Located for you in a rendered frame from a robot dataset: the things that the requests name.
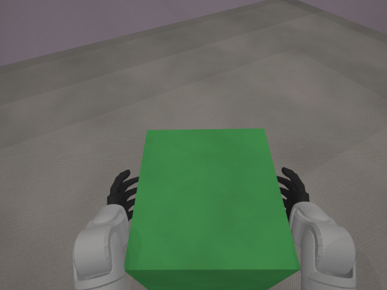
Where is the left robot hand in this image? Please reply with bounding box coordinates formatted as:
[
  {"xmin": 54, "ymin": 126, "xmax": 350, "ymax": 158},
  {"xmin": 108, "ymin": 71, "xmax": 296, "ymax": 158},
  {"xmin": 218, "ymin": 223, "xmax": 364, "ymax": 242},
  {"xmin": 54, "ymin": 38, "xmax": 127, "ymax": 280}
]
[{"xmin": 107, "ymin": 170, "xmax": 139, "ymax": 221}]

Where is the carton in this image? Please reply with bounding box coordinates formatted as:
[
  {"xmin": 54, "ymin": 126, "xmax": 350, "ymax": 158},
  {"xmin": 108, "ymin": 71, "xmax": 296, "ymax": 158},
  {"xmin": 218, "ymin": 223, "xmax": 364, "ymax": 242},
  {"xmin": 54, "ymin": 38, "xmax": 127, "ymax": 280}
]
[{"xmin": 124, "ymin": 128, "xmax": 301, "ymax": 290}]

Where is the left robot forearm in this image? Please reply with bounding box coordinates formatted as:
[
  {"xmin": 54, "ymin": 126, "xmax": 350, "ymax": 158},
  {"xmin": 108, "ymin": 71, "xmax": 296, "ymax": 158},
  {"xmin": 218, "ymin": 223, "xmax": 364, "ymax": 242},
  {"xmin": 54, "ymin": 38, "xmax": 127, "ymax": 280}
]
[{"xmin": 73, "ymin": 204, "xmax": 129, "ymax": 290}]

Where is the right robot forearm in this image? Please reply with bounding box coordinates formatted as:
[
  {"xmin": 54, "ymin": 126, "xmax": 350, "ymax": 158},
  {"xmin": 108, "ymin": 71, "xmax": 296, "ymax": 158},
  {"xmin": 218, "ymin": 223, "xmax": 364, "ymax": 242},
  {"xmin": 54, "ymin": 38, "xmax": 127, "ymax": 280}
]
[{"xmin": 289, "ymin": 202, "xmax": 356, "ymax": 290}]

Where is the right robot hand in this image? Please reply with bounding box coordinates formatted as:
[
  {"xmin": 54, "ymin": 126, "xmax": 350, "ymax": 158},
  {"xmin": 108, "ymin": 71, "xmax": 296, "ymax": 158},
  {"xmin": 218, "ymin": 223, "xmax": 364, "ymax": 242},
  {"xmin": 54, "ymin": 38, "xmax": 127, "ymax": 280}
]
[{"xmin": 277, "ymin": 167, "xmax": 310, "ymax": 223}]

